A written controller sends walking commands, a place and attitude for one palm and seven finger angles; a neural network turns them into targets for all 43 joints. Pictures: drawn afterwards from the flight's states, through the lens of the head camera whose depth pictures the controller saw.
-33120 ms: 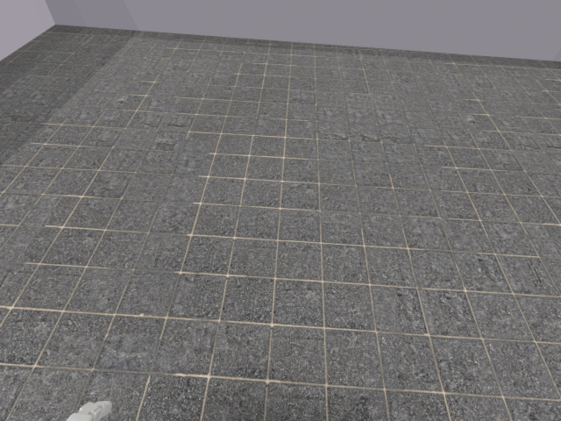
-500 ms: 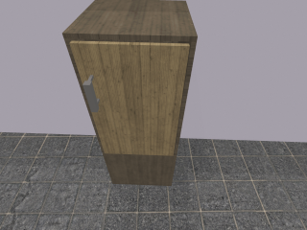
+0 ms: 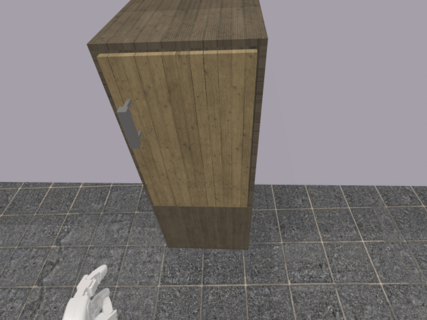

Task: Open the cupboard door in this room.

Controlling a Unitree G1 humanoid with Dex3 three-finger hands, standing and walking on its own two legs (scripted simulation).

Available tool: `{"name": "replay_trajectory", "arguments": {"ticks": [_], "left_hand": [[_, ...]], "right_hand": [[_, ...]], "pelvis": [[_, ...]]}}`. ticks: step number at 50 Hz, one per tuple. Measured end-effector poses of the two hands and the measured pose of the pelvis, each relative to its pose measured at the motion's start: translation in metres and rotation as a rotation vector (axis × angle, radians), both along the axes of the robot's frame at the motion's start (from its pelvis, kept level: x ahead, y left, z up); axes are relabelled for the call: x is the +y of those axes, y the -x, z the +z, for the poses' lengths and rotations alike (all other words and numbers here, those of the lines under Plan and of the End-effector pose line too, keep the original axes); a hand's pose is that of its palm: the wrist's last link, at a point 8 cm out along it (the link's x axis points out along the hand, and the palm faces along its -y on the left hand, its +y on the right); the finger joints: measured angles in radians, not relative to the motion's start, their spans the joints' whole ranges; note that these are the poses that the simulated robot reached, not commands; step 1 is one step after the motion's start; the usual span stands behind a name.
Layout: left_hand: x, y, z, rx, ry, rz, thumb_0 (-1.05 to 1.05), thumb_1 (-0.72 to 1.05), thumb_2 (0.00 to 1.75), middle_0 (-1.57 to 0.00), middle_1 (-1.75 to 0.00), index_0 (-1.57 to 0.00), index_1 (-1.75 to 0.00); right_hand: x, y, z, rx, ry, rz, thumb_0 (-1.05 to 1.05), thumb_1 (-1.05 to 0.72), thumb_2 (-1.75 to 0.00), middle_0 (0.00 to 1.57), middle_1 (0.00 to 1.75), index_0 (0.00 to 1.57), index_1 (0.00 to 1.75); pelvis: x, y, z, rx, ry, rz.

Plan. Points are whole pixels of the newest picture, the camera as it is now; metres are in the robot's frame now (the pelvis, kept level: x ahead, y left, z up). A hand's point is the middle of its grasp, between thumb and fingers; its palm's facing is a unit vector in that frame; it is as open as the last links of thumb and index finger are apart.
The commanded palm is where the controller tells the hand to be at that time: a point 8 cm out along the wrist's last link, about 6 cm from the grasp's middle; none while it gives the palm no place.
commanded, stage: raise the hand with hooked fingers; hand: left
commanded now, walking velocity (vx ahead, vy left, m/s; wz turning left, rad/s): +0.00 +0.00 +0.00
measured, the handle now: (131, 123) +0.57 +0.24 +0.07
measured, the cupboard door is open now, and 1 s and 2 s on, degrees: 0 0 0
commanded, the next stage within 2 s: move the hooked fingers beside the handle in 1.92 s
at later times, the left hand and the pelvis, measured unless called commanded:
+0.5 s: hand (107, 283) +0.19 +0.20 +0.01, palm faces +0.00 -0.99 -0.10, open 10.2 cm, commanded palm +0.17 +0.26 +0.00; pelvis -0.02 +0.01 -0.07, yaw +1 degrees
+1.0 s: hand (86, 242) +0.25 +0.26 +0.03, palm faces -0.02 -1.00 -0.07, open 13.1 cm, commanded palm +0.23 +0.32 +0.05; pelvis +0.00 +0.04 -0.03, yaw -1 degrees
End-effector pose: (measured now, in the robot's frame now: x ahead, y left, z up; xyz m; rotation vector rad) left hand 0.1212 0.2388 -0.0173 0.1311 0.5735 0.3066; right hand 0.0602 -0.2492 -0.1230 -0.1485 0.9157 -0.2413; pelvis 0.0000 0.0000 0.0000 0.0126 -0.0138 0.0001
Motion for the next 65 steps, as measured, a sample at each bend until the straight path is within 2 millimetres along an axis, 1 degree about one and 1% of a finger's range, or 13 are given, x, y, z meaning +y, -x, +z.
{"name": "replay_trajectory", "arguments": {"ticks": [4, 7, 10, 14, 18, 23, 27, 32, 37, 40, 47, 56, 65], "left_hand": [[-0.019, -0.066, 0.049, -0.437, 0.026, -0.183, 0.03, 0.83, 0.85, -0.20, -0.37, -0.20, -0.38], [-0.031, -0.084, 0.045, -0.619, 0.111, -0.313, 0.02, 0.75, 0.82, -0.21, -0.41, -0.20, -0.41], [-0.031, -0.074, 0.014, -0.590, 0.167, -0.378, 0.01, 0.67, 0.79, -0.21, -0.46, -0.21, -0.46], [-0.014, -0.034, -0.023, -0.408, 0.195, -0.303, 0.01, 0.57, 0.76, -0.23, -0.51, -0.22, -0.52], [0.011, -0.008, -0.012, -0.438, 0.090, -0.199, 0.01, 0.47, 0.72, -0.23, -0.57, -0.23, -0.57], [0.021, -0.028, 0.028, -0.678, -0.001, -0.268, 0.01, 0.35, 0.67, -0.24, -0.65, -0.23, -0.65], [0.015, -0.067, 0.027, -0.624, 0.057, -0.424, 0.00, 0.26, 0.63, -0.24, -0.71, -0.24, -0.71], [0.025, -0.089, 0.019, -0.430, 0.147, -0.397, 0.00, 0.14, 0.58, -0.25, -0.78, -0.25, -0.78], [0.051, -0.088, 0.044, -0.520, 0.068, -0.264, 0.00, 0.03, 0.53, -0.26, -0.86, -0.26, -0.86], [0.061, -0.091, 0.052, -0.575, 0.019, -0.264, 0.00, -0.04, 0.50, -0.27, -0.90, -0.26, -0.90], [0.066, -0.107, 0.045, -0.519, 0.075, -0.354, -0.01, -0.21, 0.43, -0.28, -1.01, -0.27, -1.01], [0.095, -0.125, 0.081, -0.611, 0.040, -0.274, -0.01, -0.41, 0.34, -0.29, -1.13, -0.29, -1.14], [0.108, -0.141, 0.085, -0.524, 0.082, -0.294, -0.01, -0.49, 0.31, -0.30, -1.19, -0.30, -1.19]], "right_hand": [[-0.014, -0.048, 0.019, -0.228, 0.062, 0.053, 0.01, -0.91, -0.90, 0.20, 0.30, 0.20, 0.29], [-0.022, -0.078, 0.038, -0.345, 0.099, 0.098, 0.01, -0.91, -0.90, 0.20, 0.30, 0.20, 0.29], [-0.025, -0.100, 0.052, -0.424, 0.132, 0.131, 0.01, -0.90, -0.90, 0.20, 0.30, 0.20, 0.29], [-0.016, -0.124, 0.060, -0.467, 0.146, 0.161, 0.01, -0.90, -0.90, 0.20, 0.30, 0.20, 0.29], [0.008, -0.136, 0.048, -0.453, 0.127, 0.221, 0.01, -0.90, -0.90, 0.20, 0.30, 0.20, 0.29], [0.046, -0.128, 0.010, -0.365, 0.048, 0.290, 0.01, -0.90, -0.90, 0.20, 0.30, 0.20, 0.29], [0.066, -0.104, -0.012, -0.274, -0.024, 0.255, 0.01, -0.90, -0.90, 0.21, 0.30, 0.20, 0.30], [0.067, -0.072, -0.009, -0.192, -0.040, 0.142, 0.01, -0.90, -0.90, 0.21, 0.30, 0.21, 0.30], [0.051, -0.058, 0.004, -0.163, 0.019, 0.105, 0.01, -0.90, -0.90, 0.21, 0.30, 0.21, 0.30], [0.041, -0.060, 0.007, -0.153, 0.060, 0.125, 0.01, -0.90, -0.90, 0.21, 0.30, 0.20, 0.30], [0.029, -0.079, 0.024, -0.205, 0.116, 0.122, 0.01, -0.90, -0.90, 0.21, 0.30, 0.20, 0.30], [0.046, -0.105, 0.042, -0.280, 0.087, 0.164, 0.01, -0.90, -0.90, 0.21, 0.30, 0.20, 0.29], [0.054, -0.105, 0.039, -0.251, 0.057, 0.178, 0.01, -0.90, -0.90, 0.21, 0.30, 0.20, 0.30]], "pelvis": [[-0.001, 0.013, -0.014, 0.073, -0.005, 0.000], [-0.006, 0.020, -0.030, 0.122, -0.014, -0.026], [-0.008, 0.022, -0.044, 0.148, -0.015, -0.033], [-0.004, 0.019, -0.053, 0.160, -0.003, -0.026], [0.002, 0.017, -0.059, 0.176, 0.024, -0.007], [0.010, 0.022, -0.068, 0.197, 0.055, 0.016], [0.016, 0.025, -0.066, 0.207, 0.060, 0.009], [0.024, 0.015, -0.051, 0.201, 0.044, -0.019], [0.030, 0.005, -0.041, 0.188, 0.040, -0.027], [0.033, 0.003, -0.042, 0.188, 0.046, -0.018], [0.037, 0.000, -0.037, 0.173, 0.053, -0.015], [0.036, -0.006, -0.027, 0.139, 0.053, -0.009], [0.034, -0.006, -0.019, 0.119, 0.048, -0.009]]}}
